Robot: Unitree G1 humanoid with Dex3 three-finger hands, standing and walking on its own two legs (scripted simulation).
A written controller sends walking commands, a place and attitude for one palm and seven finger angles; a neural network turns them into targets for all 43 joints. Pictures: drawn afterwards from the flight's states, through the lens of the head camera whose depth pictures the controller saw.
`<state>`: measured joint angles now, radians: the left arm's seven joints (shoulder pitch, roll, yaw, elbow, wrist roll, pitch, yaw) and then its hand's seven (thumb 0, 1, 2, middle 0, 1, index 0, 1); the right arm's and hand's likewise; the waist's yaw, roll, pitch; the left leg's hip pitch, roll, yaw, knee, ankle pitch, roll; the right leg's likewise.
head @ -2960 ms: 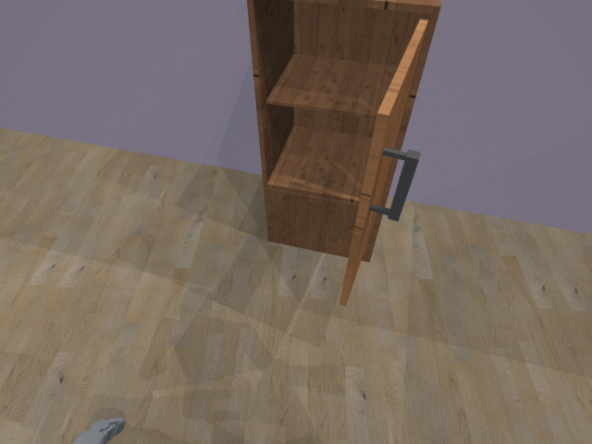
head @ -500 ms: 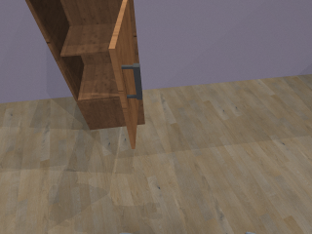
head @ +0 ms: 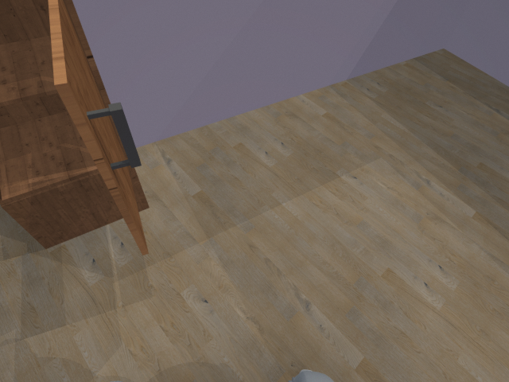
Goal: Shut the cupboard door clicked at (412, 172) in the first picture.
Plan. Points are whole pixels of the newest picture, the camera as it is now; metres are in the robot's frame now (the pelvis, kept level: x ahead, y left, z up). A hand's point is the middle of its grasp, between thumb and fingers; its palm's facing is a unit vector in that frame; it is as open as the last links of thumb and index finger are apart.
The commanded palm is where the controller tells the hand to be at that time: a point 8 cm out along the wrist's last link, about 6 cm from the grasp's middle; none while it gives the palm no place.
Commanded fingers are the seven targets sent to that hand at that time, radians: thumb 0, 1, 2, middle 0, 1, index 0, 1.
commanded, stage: walk around to get in front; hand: left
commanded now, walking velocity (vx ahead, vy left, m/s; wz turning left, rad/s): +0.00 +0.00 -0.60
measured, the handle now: (116, 140) +0.54 +0.32 +0.01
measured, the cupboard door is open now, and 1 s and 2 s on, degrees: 83 83 83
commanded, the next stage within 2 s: none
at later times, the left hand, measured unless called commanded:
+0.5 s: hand (164, 372) +0.16 +0.16 -0.17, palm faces -0.23 -0.95 -0.22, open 7.4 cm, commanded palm none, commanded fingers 0.00 0.90 0.90 -0.20 -0.30 -0.20 -0.30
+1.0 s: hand (185, 340) +0.21 +0.13 -0.16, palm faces -0.56 -0.81 -0.16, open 7.4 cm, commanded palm none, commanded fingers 0.00 0.90 0.90 -0.20 -0.30 -0.20 -0.30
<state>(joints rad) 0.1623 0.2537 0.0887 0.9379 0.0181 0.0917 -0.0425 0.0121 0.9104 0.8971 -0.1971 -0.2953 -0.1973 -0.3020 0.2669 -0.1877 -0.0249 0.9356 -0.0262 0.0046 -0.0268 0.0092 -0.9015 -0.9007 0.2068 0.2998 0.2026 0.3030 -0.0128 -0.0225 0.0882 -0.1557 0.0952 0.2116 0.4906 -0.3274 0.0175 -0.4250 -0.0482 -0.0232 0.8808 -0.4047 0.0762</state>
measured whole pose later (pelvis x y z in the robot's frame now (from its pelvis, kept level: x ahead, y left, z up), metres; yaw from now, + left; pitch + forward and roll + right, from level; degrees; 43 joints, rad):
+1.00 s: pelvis +0.03 +0.02 +0.01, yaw -36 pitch +0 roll -2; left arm 0.20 0.22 0.10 0.95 0.03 0.09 -0.06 0.01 0.91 0.90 -0.20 -0.30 -0.20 -0.30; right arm 0.34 -0.19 -0.05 0.97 -0.03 -0.01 -0.02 0.01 -0.90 -0.90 0.21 0.30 0.20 0.30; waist -0.03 0.00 0.04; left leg -0.15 0.15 0.36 0.44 -0.27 0.02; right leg -0.45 -0.09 -0.06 0.92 -0.35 0.06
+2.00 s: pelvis +0.32 -0.23 +0.01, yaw -56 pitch -1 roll -1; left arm 0.23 0.20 0.10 1.05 0.03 0.01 -0.01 0.01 0.91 0.90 -0.20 -0.29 -0.20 -0.30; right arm 0.39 -0.15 -0.04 1.10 -0.02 -0.07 -0.03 0.00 -0.93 -0.90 0.20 0.30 0.20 0.30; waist 0.00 -0.04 0.01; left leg -0.08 0.01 0.26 0.34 -0.25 0.08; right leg -0.63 -0.09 0.01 1.13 -0.10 0.02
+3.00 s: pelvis +0.56 -0.60 +0.00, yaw -61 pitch -2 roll -1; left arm 0.35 0.15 0.07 1.14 0.02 -0.02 -0.01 0.01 0.91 0.90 -0.20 -0.30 -0.20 -0.30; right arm 0.19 -0.15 -0.06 1.00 -0.02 -0.08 -0.03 -0.01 -0.95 -0.90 0.21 0.30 0.20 0.30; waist 0.03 -0.02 0.07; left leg -0.23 0.06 0.21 0.50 -0.24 0.05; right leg -0.46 -0.09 -0.05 1.22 -0.32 0.00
